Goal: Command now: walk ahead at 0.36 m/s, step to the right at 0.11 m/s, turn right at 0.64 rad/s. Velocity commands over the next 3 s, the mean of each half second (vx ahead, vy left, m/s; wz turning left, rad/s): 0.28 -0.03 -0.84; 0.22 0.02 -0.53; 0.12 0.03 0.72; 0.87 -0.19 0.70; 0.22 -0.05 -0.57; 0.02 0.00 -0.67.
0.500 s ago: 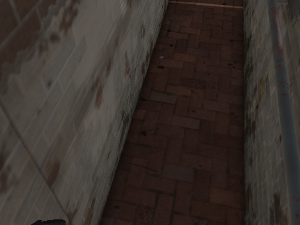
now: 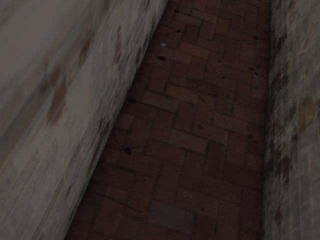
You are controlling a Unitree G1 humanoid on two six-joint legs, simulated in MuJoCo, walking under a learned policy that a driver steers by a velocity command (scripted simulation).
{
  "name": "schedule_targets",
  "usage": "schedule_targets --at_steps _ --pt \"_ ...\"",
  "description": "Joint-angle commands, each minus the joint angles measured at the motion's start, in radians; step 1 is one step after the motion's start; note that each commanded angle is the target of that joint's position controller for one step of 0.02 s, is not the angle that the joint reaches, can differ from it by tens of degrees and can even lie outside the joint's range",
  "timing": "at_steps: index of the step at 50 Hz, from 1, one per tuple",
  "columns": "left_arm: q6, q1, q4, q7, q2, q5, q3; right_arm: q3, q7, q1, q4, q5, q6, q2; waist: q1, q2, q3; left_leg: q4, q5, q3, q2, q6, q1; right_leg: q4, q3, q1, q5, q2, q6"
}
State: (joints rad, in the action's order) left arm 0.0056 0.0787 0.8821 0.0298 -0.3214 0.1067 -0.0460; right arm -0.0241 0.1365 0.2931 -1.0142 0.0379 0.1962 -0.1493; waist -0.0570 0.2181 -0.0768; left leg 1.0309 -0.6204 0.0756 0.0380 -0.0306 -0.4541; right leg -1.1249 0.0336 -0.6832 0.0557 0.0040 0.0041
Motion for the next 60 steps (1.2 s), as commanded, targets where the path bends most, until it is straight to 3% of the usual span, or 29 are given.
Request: schedule_targets --at_steps 1,5,7,9,10,13,15,19,22,23,25,26,27,30,31,32,33,34,35,36,38,39,40,41,44,47,53,58,60 --pt "0.023 -0.151 -0.111 0.029 0.046 -0.030 0.013 -0.016 0.029 0.188 -0.069 -0.016 0.000 -0.076 -0.026 -0.326 -0.001 -0.088 -0.092 -0.117 -0.093 0.055 -0.022 0.218 -0.050 -0.047 0.433 -0.020 -0.034" --pt "-0.011 -0.082 -0.115 0.008 0.094 -0.054 0.041 -0.007 0.000 0.080 -0.012 -0.049 -0.010 -0.091 0.086 -0.226 0.014 0.077 -0.126 -0.106 -0.206 0.013 -0.213 0.314 -0.046 0.259 0.565 0.015 -0.044" --pt "-0.022 -0.015 -0.103 0.007 0.068 -0.089 0.033 -0.016 0.013 0.041 0.014 -0.013 -0.042 -0.123 0.119 -0.176 -0.051 0.148 -0.031 -0.194 -0.302 -0.039 -0.238 0.531 0.044 0.362 0.365 0.115 0.035" --pt "-0.005 0.346 0.024 -0.003 -0.028 -0.069 -0.002 -0.033 -0.032 0.086 0.025 0.019 -0.078 -0.140 0.244 0.007 0.114 0.845 -0.060 0.135 -0.046 -0.012 -0.487 0.574 0.017 0.984 0.413 0.005 0.163" --pt "0.007 0.302 -0.093 -0.016 -0.163 -0.162 -0.059 -0.048 -0.052 0.082 0.196 -0.015 -0.013 -0.220 0.234 0.418 0.343 0.875 0.000 -0.145 -0.118 0.069 -0.835 0.346 0.280 1.383 0.647 0.140 0.306" --pt "0.001 0.250 -0.165 -0.056 -0.183 -0.105 -0.098 -0.049 -0.083 0.027 0.232 0.003 -0.011 -0.226 0.158 -0.219 0.453 0.901 0.250 -0.197 -0.134 0.112 -0.940 0.507 0.619 1.241 1.030 0.236 0.310" --pt "-0.026 0.141 -0.245 -0.063 -0.180 -0.119 -0.113 -0.056 -0.082 0.083 0.237 -0.025 -0.075 -0.241 0.042 -0.404 0.444 0.651 0.301 -0.284 -0.152 0.164 -0.750 0.528 0.757 0.980 0.851 0.257 0.318" --pt "-0.026 0.102 -0.272 -0.078 -0.079 -0.180 -0.096 -0.062 -0.059 -0.128 0.317 -0.017 -0.102 -0.184 0.016 -0.420 0.117 -0.133 0.485 -0.127 -0.087 0.097 -0.090 0.554 0.376 0.207 0.401 -0.066 0.151" --pt "-0.007 0.179 -0.221 -0.072 -0.064 -0.181 -0.096 -0.086 -0.094 -0.058 0.332 -0.035 -0.075 -0.144 -0.032 -0.190 0.222 -0.451 0.708 -0.073 0.052 0.043 0.405 0.432 0.326 0.133 0.390 -0.140 0.088" --pt "0.003 0.061 -0.264 -0.058 -0.065 -0.172 -0.093 -0.104 -0.080 0.113 0.300 -0.015 -0.084 -0.185 -0.162 -0.144 0.313 -0.472 0.975 -0.196 -0.077 -0.042 0.645 0.241 0.280 0.080 0.351 -0.144 0.016" --pt "0.028 0.164 -0.348 -0.036 -0.044 -0.155 -0.063 -0.096 -0.095 0.234 0.230 -0.009 -0.096 -0.224 -0.116 -0.629 0.664 -0.331 1.804 -0.686 -0.557 -0.418 1.027 -0.480 0.164 -0.144 -0.899 -0.209 -0.142" --pt "0.021 0.236 -0.292 0.001 0.005 -0.053 -0.030 -0.074 -0.095 0.140 0.243 -0.005 -0.099 -0.212 -0.057 -0.410 0.617 -0.458 -0.070 -0.779 -0.457 -0.213 0.846 -0.413 0.172 -0.245 -0.661 -0.024 0.087" --pt "-0.005 0.148 -0.288 0.022 0.050 -0.046 -0.020 -0.054 -0.081 -0.059 0.291 -0.010 -0.119 -0.159 -0.038 -0.467 0.364 -0.577 -0.355 -0.778 -0.456 -0.167 0.601 -0.451 0.088 -0.319 -0.517 -0.019 0.115" --pt "-0.077 0.083 -0.264 0.012 -0.002 -0.068 -0.059 -0.025 -0.040 -0.048 0.285 0.030 -0.100 -0.187 -0.001 -0.115 -0.028 -0.628 0.351 -0.482 -0.477 -0.133 0.180 -0.342 0.027 -0.209 -0.454 -0.003 0.050" --pt "-0.044 0.150 -0.348 -0.026 0.029 -0.156 -0.058 -0.080 -0.046 -0.052 0.270 -0.038 -0.136 -0.230 0.034 -0.320 -0.011 -0.632 0.570 -0.286 -0.336 -0.129 0.086 -0.326 -0.009 -0.132 -0.509 0.025 0.009" --pt "-0.046 0.175 -0.369 -0.021 0.085 -0.064 -0.017 -0.040 -0.068 -0.127 0.267 0.000 -0.123 -0.214 0.148 -0.437 0.016 -0.647 0.503 -0.151 -0.345 -0.097 0.014 -0.117 0.010 0.015 -0.611 0.048 0.038" --pt "-0.078 0.123 -0.322 -0.044 0.102 -0.097 -0.015 -0.058 -0.067 -0.159 0.312 0.012 -0.110 -0.228 0.077 -0.309 -0.061 -0.628 0.941 -0.099 -0.431 -0.062 0.040 0.022 -0.087 0.018 -0.517 0.004 0.011" --pt "-0.063 0.130 -0.369 -0.048 0.044 -0.081 -0.036 -0.048 -0.061 -0.147 0.257 -0.011 -0.153 -0.229 0.118 -0.441 0.013 -0.630 0.732 0.013 -0.275 -0.049 -0.018 0.137 -0.093 0.200 -0.501 0.027 0.005" --pt "-0.057 0.218 -0.332 -0.075 -0.056 -0.171 -0.074 -0.091 -0.046 -0.300 0.309 -0.058 -0.189 -0.260 0.125 -0.477 0.046 -0.547 0.933 0.092 -0.216 -0.008 0.028 0.175 -0.155 0.258 -0.287 -0.030 -0.049" --pt "-0.048 0.280 -0.336 -0.082 -0.082 -0.195 -0.089 -0.089 -0.046 -0.335 0.341 -0.076 -0.205 -0.264 0.169 -0.473 0.120 -0.458 0.964 0.116 -0.211 0.021 0.078 0.265 -0.146 0.355 -0.158 -0.045 -0.039" --pt "-0.037 0.441 -0.298 -0.063 -0.118 -0.163 -0.113 -0.075 -0.043 -0.334 0.342 -0.085 -0.214 -0.227 0.256 -0.331 0.189 -0.144 0.813 0.108 -0.164 0.064 -0.032 0.439 -0.122 0.630 -0.060 -0.082 0.039" --pt "-0.035 0.401 -0.315 -0.059 -0.177 -0.107 -0.111 -0.060 -0.042 -0.300 0.338 -0.062 -0.209 -0.177 0.237 0.008 0.111 0.234 0.057 0.063 -0.068 0.105 -0.192 0.622 0.118 0.639 0.205 0.043 0.131" --pt "-0.006 0.241 -0.406 -0.053 -0.231 -0.063 -0.075 -0.029 -0.067 -0.044 0.312 -0.042 -0.191 -0.062 0.043 0.156 0.215 0.625 -0.117 -0.110 -0.021 0.132 -0.199 0.598 0.500 0.566 0.614 0.320 0.288" --pt "-0.002 0.262 -0.402 -0.038 -0.144 -0.050 -0.035 -0.042 -0.075 0.080 0.257 -0.066 -0.175 -0.129 0.047 0.074 0.369 0.728 0.027 -0.291 -0.008 0.160 -0.118 0.650 0.562 0.550 0.666 0.432 0.379" --pt "-0.012 0.125 -0.327 -0.046 -0.002 -0.080 0.010 -0.022 -0.060 -0.006 0.245 -0.054 -0.210 -0.095 -0.010 -0.115 0.261 0.357 0.092 -0.306 -0.102 0.149 -0.113 0.651 0.348 0.360 0.031 0.320 0.233" --pt "-0.016 0.144 -0.324 -0.108 -0.086 -0.044 -0.021 -0.029 -0.077 -0.125 0.295 -0.044 -0.222 -0.136 0.036 -0.143 0.234 0.104 0.083 -0.240 -0.102 0.158 -0.099 0.640 0.296 0.391 0.008 0.338 0.181" --pt "0.001 0.261 -0.283 -0.123 -0.144 -0.095 -0.063 -0.048 -0.118 -0.221 0.404 -0.054 -0.234 -0.145 0.108 -0.071 0.225 0.183 0.219 -0.197 -0.108 0.122 -0.311 0.729 0.243 0.510 -0.175 0.390 0.209" --pt "-0.026 0.128 -0.290 -0.145 -0.147 -0.085 -0.069 -0.069 -0.116 -0.153 0.397 -0.059 -0.242 -0.165 0.039 0.022 0.164 -0.103 0.313 -0.066 -0.057 0.104 -0.077 0.799 0.010 0.368 -0.357 0.349 0.079" --pt "-0.009 0.101 -0.275 -0.145 -0.138 -0.126 -0.066 -0.077 -0.118 -0.150 0.410 -0.051 -0.243 -0.172 0.034 0.048 0.170 -0.172 0.330 -0.064 -0.068 0.070 -0.017 0.782 -0.026 0.388 -0.384 0.370 0.029"
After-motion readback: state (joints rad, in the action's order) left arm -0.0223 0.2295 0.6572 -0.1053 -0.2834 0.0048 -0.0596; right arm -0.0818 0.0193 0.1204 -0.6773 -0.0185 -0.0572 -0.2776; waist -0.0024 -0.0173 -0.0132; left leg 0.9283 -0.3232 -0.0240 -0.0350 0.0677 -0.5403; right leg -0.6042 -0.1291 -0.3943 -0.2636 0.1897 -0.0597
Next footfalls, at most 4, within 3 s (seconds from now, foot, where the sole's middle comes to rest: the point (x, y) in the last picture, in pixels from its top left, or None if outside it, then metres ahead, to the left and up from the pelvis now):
0.16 right None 0.26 -0.10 -0.92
0.46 left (128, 213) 0.57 -0.03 -0.92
0.78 right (206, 224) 0.52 -0.39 -0.92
1.28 left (146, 192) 0.67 -0.11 -0.91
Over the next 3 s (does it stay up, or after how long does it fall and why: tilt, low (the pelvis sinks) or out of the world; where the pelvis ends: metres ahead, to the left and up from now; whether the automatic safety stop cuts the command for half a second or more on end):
stays up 1.32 -0.49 -0.14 its command is cut before an obstacle from the start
